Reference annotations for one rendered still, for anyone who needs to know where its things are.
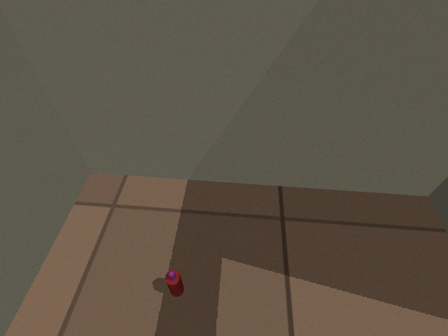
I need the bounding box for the bottle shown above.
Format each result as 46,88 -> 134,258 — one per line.
165,270 -> 184,297

